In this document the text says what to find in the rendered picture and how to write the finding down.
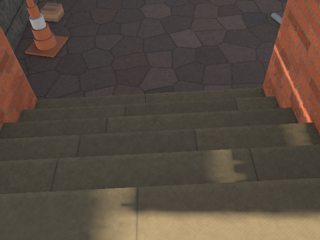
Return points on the stairs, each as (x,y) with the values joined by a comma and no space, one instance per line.
(155,139)

